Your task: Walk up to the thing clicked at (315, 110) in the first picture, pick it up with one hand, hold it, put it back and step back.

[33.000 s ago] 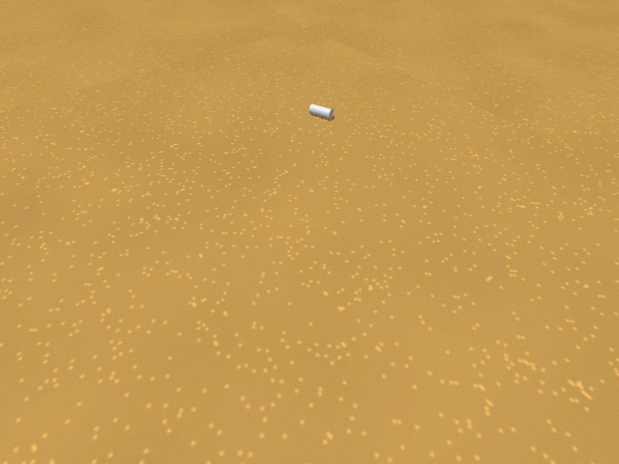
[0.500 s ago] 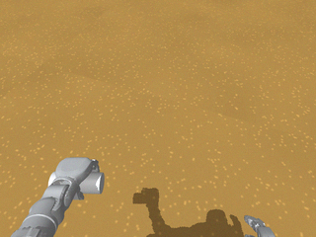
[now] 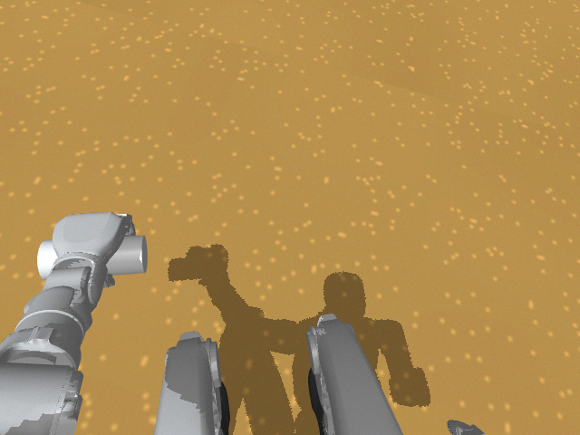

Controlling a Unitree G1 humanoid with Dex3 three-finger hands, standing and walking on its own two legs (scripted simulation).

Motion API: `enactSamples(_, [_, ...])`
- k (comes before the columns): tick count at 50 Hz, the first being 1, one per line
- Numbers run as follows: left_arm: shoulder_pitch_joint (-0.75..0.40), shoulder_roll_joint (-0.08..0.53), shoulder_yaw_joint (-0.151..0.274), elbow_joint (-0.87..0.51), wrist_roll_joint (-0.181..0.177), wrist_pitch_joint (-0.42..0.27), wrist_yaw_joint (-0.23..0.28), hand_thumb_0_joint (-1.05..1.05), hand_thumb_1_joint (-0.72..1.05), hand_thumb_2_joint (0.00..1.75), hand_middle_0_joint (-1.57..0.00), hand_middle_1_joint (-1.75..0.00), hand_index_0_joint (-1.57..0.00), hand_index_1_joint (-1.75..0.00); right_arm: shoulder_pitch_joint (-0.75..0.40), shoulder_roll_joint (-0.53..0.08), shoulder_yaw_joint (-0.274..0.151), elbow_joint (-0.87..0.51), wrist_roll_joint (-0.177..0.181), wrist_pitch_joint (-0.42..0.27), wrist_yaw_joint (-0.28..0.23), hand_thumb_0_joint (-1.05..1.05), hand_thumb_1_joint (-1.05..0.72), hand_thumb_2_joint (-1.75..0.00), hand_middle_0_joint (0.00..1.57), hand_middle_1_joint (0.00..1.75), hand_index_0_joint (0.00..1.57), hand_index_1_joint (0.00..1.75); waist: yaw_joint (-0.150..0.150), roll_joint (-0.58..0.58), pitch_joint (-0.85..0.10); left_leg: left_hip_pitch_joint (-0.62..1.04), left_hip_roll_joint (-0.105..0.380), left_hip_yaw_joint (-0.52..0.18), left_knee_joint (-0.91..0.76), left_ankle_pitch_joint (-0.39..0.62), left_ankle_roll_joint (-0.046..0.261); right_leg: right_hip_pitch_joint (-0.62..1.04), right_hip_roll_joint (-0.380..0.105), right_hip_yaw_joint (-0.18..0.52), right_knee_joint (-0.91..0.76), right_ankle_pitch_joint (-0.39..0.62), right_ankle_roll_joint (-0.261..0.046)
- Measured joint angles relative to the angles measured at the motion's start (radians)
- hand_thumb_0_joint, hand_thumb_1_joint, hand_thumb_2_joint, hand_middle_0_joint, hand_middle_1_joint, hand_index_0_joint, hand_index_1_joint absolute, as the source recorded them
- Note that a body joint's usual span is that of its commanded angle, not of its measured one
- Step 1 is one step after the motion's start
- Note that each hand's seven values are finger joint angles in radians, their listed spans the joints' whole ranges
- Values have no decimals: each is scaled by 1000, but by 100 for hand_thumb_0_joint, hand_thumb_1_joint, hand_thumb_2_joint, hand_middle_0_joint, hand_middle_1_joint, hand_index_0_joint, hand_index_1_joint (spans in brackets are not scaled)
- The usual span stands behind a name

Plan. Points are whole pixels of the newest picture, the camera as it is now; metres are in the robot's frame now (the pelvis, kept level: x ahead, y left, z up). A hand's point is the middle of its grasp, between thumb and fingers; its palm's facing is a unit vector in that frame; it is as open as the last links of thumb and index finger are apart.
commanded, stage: crouch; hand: left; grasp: from above
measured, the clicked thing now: (97, 256) +0.42 +0.25 -0.15
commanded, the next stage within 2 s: lower in 1.02 s
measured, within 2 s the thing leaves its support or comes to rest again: neither
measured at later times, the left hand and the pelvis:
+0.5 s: hand (130, 272) +0.43 +0.24 -0.29, palm faces -0.44 +0.00 -0.90, open 9.0 cm; pelvis -0.01 -0.01 -0.13, yaw -2 degrees
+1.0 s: hand (140, 276) +0.44 +0.24 -0.36, palm faces -0.46 -0.02 -0.89, open 9.0 cm; pelvis -0.01 -0.01 -0.19, yaw -4 degrees
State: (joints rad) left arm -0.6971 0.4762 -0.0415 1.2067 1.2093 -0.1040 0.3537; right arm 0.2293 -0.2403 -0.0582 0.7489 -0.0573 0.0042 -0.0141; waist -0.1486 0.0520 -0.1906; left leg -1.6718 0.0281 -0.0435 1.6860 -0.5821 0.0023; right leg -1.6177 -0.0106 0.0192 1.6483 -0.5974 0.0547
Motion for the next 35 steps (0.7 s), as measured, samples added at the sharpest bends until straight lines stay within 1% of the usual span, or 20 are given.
enactSamples(4, [-17,20,20,19,-5,-23,-14,0,12,46,-77,-50,-79,-48,-5,9,13,0,-7,-22,19,0,-90,-90,20,30,21,30,-9,2,2,-111,-4,-9,91,-13,-1,-106,1,-2,91,-17,1])
enactSamples(8, [-28,39,39,30,12,-62,-11,0,12,46,-78,-49,-79,-47,-15,10,28,6,-19,-42,36,0,-89,-90,21,30,21,30,-15,-6,-1,-209,-9,-23,177,-28,-5,-197,0,-11,176,-37,2])
enactSamples(13, [-62,68,60,56,54,-97,27,0,11,46,-78,-49,-80,-47,-38,4,38,9,-38,-61,60,0,-90,-90,21,30,21,30,-25,-26,10,-302,-15,-44,274,-46,-15,-283,1,-24,270,-60,0])
enactSamples(15, [-78,80,69,69,71,-102,43,0,11,47,-78,-49,-80,-47,-47,0,38,8,-45,-66,68,0,-90,-90,21,30,21,30,-29,-32,14,-334,-16,-52,306,-52,-19,-312,2,-29,301,-67,-2])
enactSamples(18, [-104,96,79,91,84,-97,64,0,11,48,-78,-49,-79,-47,-60,-7,38,6,-54,-72,81,0,-90,-90,21,30,21,30,-36,-37,23,-372,-18,-61,348,-59,-23,-348,4,-34,342,-76,-4])
enactSamples(21, [-125,109,87,114,86,-85,74,0,11,49,-78,-48,-79,-47,-69,-13,38,1,-60,-76,92,0,-90,-90,20,30,21,30,-40,-38,31,-402,-17,-67,382,-66,-25,-377,8,-37,374,-82,-3])
enactSamples(26, [-148,125,97,135,71,-75,67,0,10,49,-78,-48,-79,-46,-78,-17,38,0,-66,-78,106,0,-90,-90,20,30,21,30,-43,-39,45,-438,-12,-73,430,-78,-26,-415,16,-38,418,-89,-1])
enactSamples(29, [-157,136,107,143,66,-81,55,0,11,48,-78,-48,-79,-46,-79,-16,40,1,-66,-75,114,0,-91,-90,20,30,21,30,-45,-39,56,-456,-10,-76,458,-85,-28,-433,20,-38,444,-94,0])
enactSamples(35, [-171,164,119,150,70,-108,39,0,12,46,-78,-48,-79,-46,-72,-14,48,7,-72,-69,129,0,-91,-90,20,30,21,30,-48,-44,77,-499,-10,-84,511,-90,-31,-476,26,-41,496,-97,0])
